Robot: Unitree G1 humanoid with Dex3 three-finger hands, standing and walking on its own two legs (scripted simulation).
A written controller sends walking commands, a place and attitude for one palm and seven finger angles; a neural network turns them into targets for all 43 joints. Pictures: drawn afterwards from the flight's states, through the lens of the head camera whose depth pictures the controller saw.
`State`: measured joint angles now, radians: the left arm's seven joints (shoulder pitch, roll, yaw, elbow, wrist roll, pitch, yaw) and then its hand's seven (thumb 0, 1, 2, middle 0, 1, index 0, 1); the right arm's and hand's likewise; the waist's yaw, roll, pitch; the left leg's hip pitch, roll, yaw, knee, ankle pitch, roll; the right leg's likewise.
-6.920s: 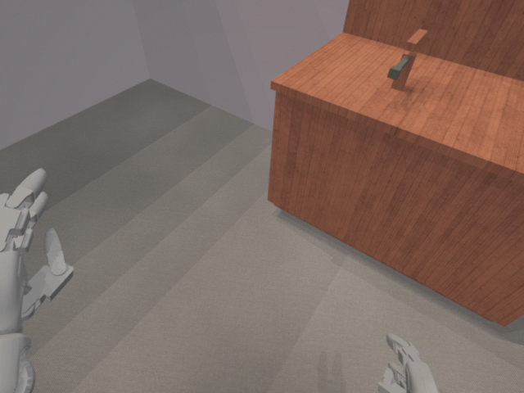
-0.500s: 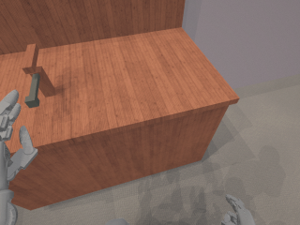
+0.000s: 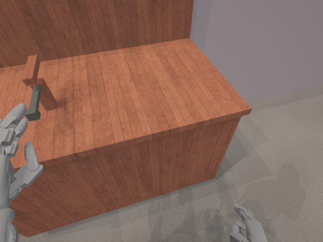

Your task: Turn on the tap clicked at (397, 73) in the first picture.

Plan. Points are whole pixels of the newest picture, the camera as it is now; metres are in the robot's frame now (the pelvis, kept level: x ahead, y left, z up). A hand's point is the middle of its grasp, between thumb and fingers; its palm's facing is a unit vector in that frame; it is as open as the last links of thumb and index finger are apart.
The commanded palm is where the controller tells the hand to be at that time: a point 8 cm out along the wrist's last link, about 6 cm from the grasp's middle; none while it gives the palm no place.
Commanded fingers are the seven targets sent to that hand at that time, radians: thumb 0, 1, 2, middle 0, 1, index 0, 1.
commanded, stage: come to a stop and stand still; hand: left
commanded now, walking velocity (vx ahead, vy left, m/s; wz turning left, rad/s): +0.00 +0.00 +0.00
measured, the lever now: (32, 114) +0.42 +0.40 +0.07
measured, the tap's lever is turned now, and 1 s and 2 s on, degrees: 0 0 0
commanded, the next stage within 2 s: look again from close up in 1.24 s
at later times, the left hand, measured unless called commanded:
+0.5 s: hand (6, 172) +0.20 +0.29 +0.16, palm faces +0.36 -0.85 -0.38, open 7.4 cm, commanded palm +0.14 +0.32 +0.18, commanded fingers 0.00 0.90 0.90 -0.20 -0.30 -0.20 -0.30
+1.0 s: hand (14, 149) +0.24 +0.30 +0.17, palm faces +0.37 -0.86 -0.36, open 7.4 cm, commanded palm +0.18 +0.33 +0.18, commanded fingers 0.00 0.90 0.90 -0.20 -0.30 -0.20 -0.30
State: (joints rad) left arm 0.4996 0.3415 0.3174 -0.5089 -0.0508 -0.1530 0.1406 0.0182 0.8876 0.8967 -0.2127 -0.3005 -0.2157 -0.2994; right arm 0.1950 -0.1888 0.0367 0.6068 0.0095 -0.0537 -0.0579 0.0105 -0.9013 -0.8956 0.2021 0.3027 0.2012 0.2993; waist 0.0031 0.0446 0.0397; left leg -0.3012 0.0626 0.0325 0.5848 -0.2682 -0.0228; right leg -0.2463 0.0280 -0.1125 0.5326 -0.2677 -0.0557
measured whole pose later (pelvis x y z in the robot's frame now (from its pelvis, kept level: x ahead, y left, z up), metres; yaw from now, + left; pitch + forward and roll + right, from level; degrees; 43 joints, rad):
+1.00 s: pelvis +0.02 +0.05 +0.01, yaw +0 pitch +0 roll -1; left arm 0.39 0.36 0.35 -0.45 -0.04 -0.19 0.10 0.02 0.89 0.90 -0.21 -0.30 -0.21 -0.30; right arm 0.18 -0.19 0.04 0.56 -0.01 -0.13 -0.03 0.01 -0.90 -0.90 0.20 0.30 0.20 0.30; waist 0.03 -0.03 0.05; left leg -0.22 -0.03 0.04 0.42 -0.20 0.05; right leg -0.17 0.00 -0.01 0.35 -0.19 0.01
